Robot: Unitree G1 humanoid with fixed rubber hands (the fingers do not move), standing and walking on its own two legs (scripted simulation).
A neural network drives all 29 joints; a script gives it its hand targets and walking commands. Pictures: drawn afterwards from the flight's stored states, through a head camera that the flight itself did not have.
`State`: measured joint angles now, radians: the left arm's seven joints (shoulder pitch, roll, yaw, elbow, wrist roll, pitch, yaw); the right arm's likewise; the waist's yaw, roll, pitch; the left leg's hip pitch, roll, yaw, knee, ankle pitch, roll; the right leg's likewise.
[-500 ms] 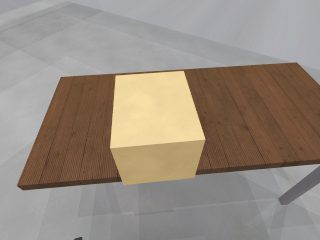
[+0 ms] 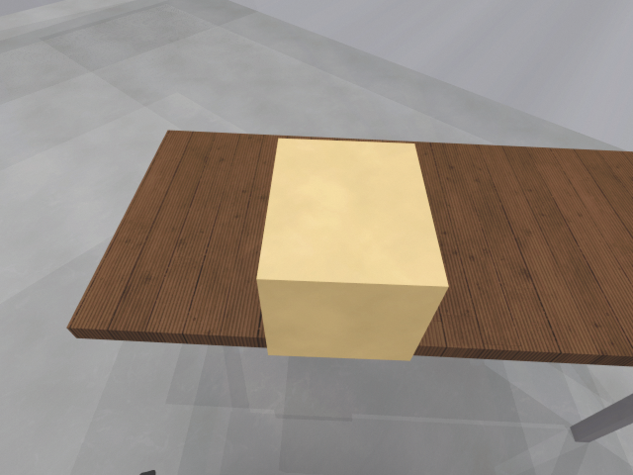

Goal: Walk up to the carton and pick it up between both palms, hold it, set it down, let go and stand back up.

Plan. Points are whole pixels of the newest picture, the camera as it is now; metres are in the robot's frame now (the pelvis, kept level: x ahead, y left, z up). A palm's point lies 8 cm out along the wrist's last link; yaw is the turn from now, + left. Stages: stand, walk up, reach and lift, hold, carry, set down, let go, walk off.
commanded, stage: walk up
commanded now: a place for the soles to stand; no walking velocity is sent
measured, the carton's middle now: (342, 247) +0.47 -0.02 -0.02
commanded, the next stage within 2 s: reach and lift in 1.82 s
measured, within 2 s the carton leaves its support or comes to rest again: neither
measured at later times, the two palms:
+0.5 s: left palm out of the picture +0.05 +0.26 -0.12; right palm out of the picture +0.10 -0.25 -0.11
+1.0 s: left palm out of the picture +0.04 +0.27 -0.13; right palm out of the picture +0.12 -0.24 -0.11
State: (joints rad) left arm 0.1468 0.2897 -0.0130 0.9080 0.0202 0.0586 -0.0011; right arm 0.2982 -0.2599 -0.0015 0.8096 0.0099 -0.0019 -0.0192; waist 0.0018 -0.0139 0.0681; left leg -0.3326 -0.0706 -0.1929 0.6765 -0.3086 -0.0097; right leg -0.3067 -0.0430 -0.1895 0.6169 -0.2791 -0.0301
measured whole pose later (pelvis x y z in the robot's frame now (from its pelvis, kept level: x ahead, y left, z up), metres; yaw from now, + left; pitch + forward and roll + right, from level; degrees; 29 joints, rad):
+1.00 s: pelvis +0.02 +0.00 +0.00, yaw +11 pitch -2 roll -2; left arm 0.19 0.28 -0.03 0.93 0.01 0.06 0.00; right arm 0.30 -0.26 0.01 0.84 0.00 0.00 -0.02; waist 0.00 0.00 0.05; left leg -0.33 -0.09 -0.18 0.70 -0.32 0.02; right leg -0.23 -0.08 -0.28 0.63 -0.35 -0.01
